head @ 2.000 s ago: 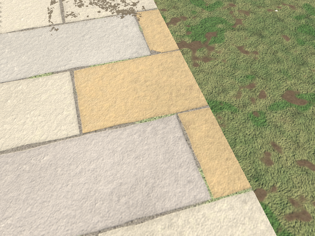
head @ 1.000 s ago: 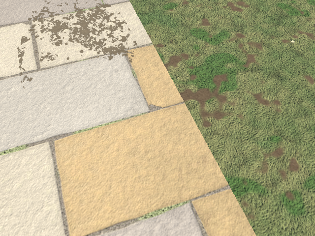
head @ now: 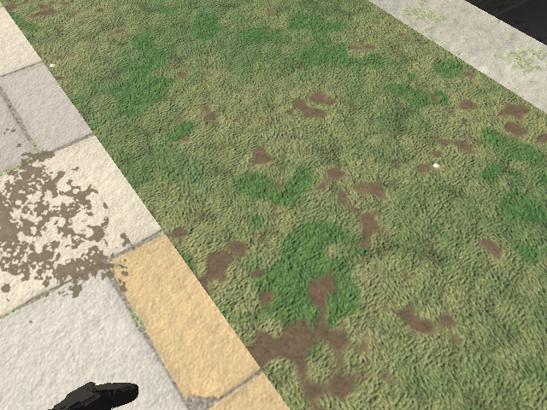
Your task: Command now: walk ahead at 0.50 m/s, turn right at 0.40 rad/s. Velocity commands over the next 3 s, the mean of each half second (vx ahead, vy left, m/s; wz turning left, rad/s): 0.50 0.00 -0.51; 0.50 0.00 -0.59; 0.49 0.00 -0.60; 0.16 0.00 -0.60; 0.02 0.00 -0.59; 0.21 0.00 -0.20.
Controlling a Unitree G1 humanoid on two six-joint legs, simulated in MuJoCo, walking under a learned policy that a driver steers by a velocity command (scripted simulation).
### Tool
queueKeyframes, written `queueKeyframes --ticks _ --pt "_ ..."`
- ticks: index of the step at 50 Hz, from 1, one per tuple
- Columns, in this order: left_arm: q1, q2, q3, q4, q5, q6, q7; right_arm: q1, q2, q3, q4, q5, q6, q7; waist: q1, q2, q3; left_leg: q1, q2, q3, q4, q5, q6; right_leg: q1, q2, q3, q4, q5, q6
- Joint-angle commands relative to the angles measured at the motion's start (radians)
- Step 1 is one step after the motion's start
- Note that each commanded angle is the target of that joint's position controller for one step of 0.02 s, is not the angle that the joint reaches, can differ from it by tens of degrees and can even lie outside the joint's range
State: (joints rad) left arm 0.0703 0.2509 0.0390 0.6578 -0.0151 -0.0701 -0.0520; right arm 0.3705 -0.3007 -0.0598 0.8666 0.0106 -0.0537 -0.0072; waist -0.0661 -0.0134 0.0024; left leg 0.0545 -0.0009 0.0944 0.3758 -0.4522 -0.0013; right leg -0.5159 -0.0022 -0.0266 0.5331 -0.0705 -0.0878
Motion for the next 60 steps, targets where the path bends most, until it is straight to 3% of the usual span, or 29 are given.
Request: queueKeyframes --ticks 1,2,3,4,6,10,15,20,23,24,25,26,27,28,29,31,36,41,45,47,49,50,51,52,53,54,55,57,60 --pt "0.363 0.318 0.11 0.005 0.006 -0.002 0.02 0.041 -0.063 0.005 -0.124 -0.029 -0.025 -0.01 0.156 -0.166 -0.31 -0.576 0.035 0.02 0.772 0.495 0.005 0.831 -0.248 0.506 -0.028 -0.054 -0.25" --pt "0.387 0.267 0.094 0.011 -0.009 -0.002 0.019 0.029 -0.057 0.014 -0.112 -0.029 -0.059 0.005 0.16 -0.217 -0.399 -0.776 -0.055 -0.149 0.942 -0.098 -0.005 0.942 -0.34 0.833 -0.192 -0.148 -0.318" --pt "0.354 0.212 0.076 0.008 -0.003 -0.001 0.022 -0.053 -0.124 -0.003 -0.139 0.008 -0.081 0.02 0.175 -0.156 -0.281 -0.873 0.008 -0.208 0.993 -0.048 0.012 0.865 -0.307 0.715 -0.213 -0.2 -0.263" --pt "0.289 0.189 0.068 -0.005 0.001 0.0 0.024 -0.122 -0.124 0.001 -0.161 0.017 -0.093 0.023 0.154 -0.073 -0.172 -0.871 0.05 -0.188 0.942 0.038 0.024 0.714 -0.267 0.582 -0.223 -0.143 -0.23" --pt "0.189 0.147 0.053 -0.03 0.011 0.001 0.025 -0.148 -0.125 -0.011 -0.168 -0.02 -0.086 0.011 0.081 -0.003 -0.067 -0.758 0.108 -0.179 0.785 0.133 0.011 0.458 -0.198 0.436 -0.271 0.04 -0.195" --pt "0.179 0.168 0.06 -0.032 0.006 -0.004 0.041 -0.142 -0.084 -0.007 -0.184 -0.03 -0.048 0.002 0.041 -0.043 -0.038 -0.686 0.101 -0.153 0.641 0.217 -0.047 0.288 -0.145 0.339 -0.323 0.167 -0.211" --pt "0.261 0.191 0.069 0.004 -0.007 0.008 0.064 -0.341 -0.038 0.01 -0.234 -0.023 -0.054 0.008 0.114 -0.059 -0.008 -0.613 0.038 -0.146 0.277 0.513 -0.064 0.242 -0.079 0.28 -0.299 0.072 -0.142" --pt "0.32 0.189 0.07 0.031 -0.015 0.024 0.072 -0.417 -0.081 -0.006 -0.264 -0.005 -0.072 0.028 0.131 -0.078 -0.007 -0.552 0.002 -0.183 0.123 0.478 -0.039 0.354 -0.125 0.409 -0.202 -0.016 -0.117" --pt "0.286 0.172 0.067 0.022 -0.009 0.035 0.073 -0.294 -0.114 -0.029 -0.237 -0.005 -0.084 0.024 0.057 -0.11 -0.043 -0.371 -0.003 -0.16 0.049 0.394 0.015 0.371 -0.105 0.449 -0.079 0.041 -0.079" --pt "0.275 0.127 0.051 0.009 -0.002 0.032 0.069 -0.18 -0.148 -0.044 -0.222 -0.02 -0.089 0.017 0.001 -0.079 -0.141 -0.162 0.077 -0.216 0.064 0.39 0.064 0.308 -0.054 0.4 0.088 0.042 -0.046" --pt "0.344 0.066 0.032 -0.013 -0.006 0.025 0.067 -0.041 -0.23 -0.065 -0.209 -0.04 -0.086 0.008 -0.016 0.104 -0.295 0.207 0.294 -0.496 0.068 0.323 0.179 0.035 0.064 0.268 0.414 -0.168 0.023" --pt "0.413 0.08 0.024 -0.029 -0.018 0.017 0.069 0.021 -0.223 -0.069 -0.176 -0.019 -0.07 0.016 0.002 0.358 -0.363 0.335 0.436 -0.854 -0.024 0.096 0.272 -0.202 0.086 0.205 0.649 -0.533 0.053" --pt "0.368 0.171 0.046 -0.011 -0.025 0.018 0.069 -0.023 -0.14 -0.048 -0.194 -0.006 -0.064 0.015 -0.012 0.223 -0.231 0.231 0.412 -0.804 -0.059 -0.035 0.241 -0.285 0.019 0.225 0.75 -0.472 0.065" --pt "0.277 0.193 0.053 -0.024 -0.017 0.025 0.067 -0.064 -0.103 -0.037 -0.201 -0.01 -0.055 0.011 -0.019 0.134 -0.124 0.107 0.37 -0.653 -0.07 0.009 0.202 -0.292 -0.015 0.187 0.77 -0.389 0.072" --pt "0.233 0.18 0.054 -0.036 -0.008 0.029 0.065 -0.11 -0.085 -0.029 -0.198 -0.017 -0.05 0.011 0.001 0.091 -0.048 -0.017 0.326 -0.54 -0.1 0.116 0.187 -0.265 -0.043 0.167 0.735 -0.326 0.077" --pt "0.226 0.146 0.056 -0.043 -0.01 0.039 0.057 -0.155 -0.06 -0.019 -0.187 -0.025 -0.051 0.01 0.043 0.13 0.008 -0.155 0.266 -0.391 -0.156 0.238 0.169 -0.194 -0.091 0.152 0.67 -0.263 0.078" --pt "0.166 0.093 0.044 -0.073 -0.005 0.053 0.05 -0.145 -0.107 -0.039 -0.142 -0.019 -0.065 0.011 0.049 0.096 0.021 -0.169 0.27 -0.202 -0.22 0.45 0.202 -0.222 -0.115 0.129 0.527 -0.129 0.1" --pt "0.027 0.07 0.031 -0.101 -0.006 0.037 0.02 -0.121 -0.143 -0.046 -0.107 -0.01 -0.049 0.004 0.001 0.076 0.045 -0.124 0.244 -0.033 -0.217 0.517 0.162 -0.165 -0.099 0.06 0.252 0.091 0.085" --pt "-0.059 0.08 0.033 -0.144 -0.011 0.038 -0.002 -0.076 -0.181 -0.057 -0.077 0.01 -0.029 0.004 -0.015 0.079 0.078 -0.027 0.283 0.017 -0.187 0.568 0.138 -0.146 -0.08 0.011 0.135 0.027 0.046" --pt "-0.039 0.107 0.047 -0.154 -0.005 0.042 -0.006 -0.08 -0.208 -0.066 -0.073 0.021 -0.017 0.0 0.018 0.099 0.051 0.016 0.289 0.056 -0.089 0.836 0.118 -0.067 -0.033 -0.037 0.105 -0.079 0.008" --pt "0.158 0.17 0.086 -0.109 -0.002 0.05 0.001 -0.097 -0.223 -0.07 -0.077 0.03 -0.002 -0.007 0.142 0.1 -0.065 -0.019 0.255 0.113 0.202 1.101 0.084 0.215 0.055 -0.092 0.037 -0.088 -0.049" --pt "0.342 0.236 0.121 -0.059 -0.006 0.058 0.018 -0.083 -0.188 -0.056 -0.086 0.016 -0.004 -0.013 0.223 0.048 -0.159 -0.211 0.217 0.122 0.465 0.954 0.045 0.52 0.045 -0.016 0.015 -0.05 -0.092" --pt "0.359 0.362 0.14 -0.054 -0.018 0.056 0.034 -0.011 -0.049 -0.009 -0.144 -0.036 -0.02 -0.002 0.136 -0.242 -0.223 -0.674 0.056 0.102 0.845 0.057 -0.021 0.866 -0.229 0.494 -0.031 -0.132 -0.247" --pt "0.378 0.324 0.12 -0.093 -0.013 0.036 0.027 -0.063 -0.082 -0.002 -0.167 -0.012 -0.059 0.01 0.171 -0.207 -0.41 -0.817 -0.029 -0.151 1.026 -0.153 -0.024 0.954 -0.343 0.886 -0.21 -0.307 -0.354" --pt "0.352 0.253 0.098 -0.079 -0.003 0.021 0.022 -0.166 -0.152 -0.021 -0.194 0.029 -0.08 0.02 0.197 -0.12 -0.286 -0.909 0.028 -0.191 1.027 -0.057 -0.005 0.887 -0.312 0.751 -0.235 -0.266 -0.29" --pt "0.309 0.224 0.089 -0.074 -0.004 0.013 0.022 -0.192 -0.139 -0.013 -0.203 0.028 -0.092 0.019 0.163 -0.074 -0.184 -0.89 0.067 -0.181 0.945 0.028 0.01 0.748 -0.269 0.621 -0.232 -0.19 -0.254" --pt "0.237 0.196 0.078 -0.082 -0.002 0.011 0.024 -0.195 -0.135 -0.015 -0.191 0.002 -0.094 0.011 0.117 -0.01 -0.119 -0.827 0.1 -0.18 0.857 0.082 0.006 0.604 -0.229 0.528 -0.236 -0.085 -0.223" --pt "0.163 0.167 0.065 -0.104 0.013 0.01 0.03 -0.167 -0.146 -0.025 -0.183 -0.018 -0.073 0.011 0.056 -0.034 -0.079 -0.705 0.122 -0.185 0.767 0.135 -0.009 0.435 -0.186 0.444 -0.276 0.061 -0.213" --pt "0.176 0.185 0.069 -0.083 0.006 0.004 0.046 -0.184 -0.103 -0.016 -0.186 -0.029 -0.048 0.01 0.045 -0.02 -0.044 -0.672 0.106 -0.156 0.637 0.197 -0.051 0.316 -0.156 0.364 -0.305 0.158 -0.22"
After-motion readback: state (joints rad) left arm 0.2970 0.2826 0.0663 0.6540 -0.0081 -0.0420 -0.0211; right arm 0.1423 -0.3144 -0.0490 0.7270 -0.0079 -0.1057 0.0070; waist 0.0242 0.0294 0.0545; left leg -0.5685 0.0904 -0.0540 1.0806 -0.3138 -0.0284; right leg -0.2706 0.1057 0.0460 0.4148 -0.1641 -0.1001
